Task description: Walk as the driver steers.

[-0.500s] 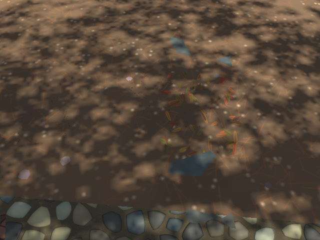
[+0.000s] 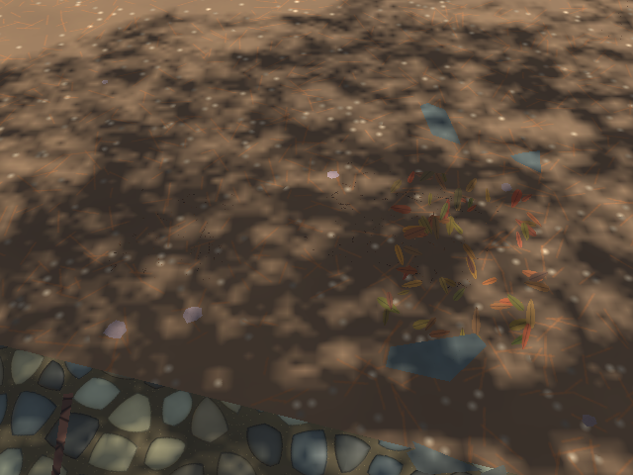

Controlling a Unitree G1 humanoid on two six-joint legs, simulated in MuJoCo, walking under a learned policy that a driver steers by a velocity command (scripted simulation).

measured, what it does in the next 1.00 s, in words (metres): walks ahead: right foot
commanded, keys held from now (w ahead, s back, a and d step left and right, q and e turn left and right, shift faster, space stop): no key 0.56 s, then w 0.44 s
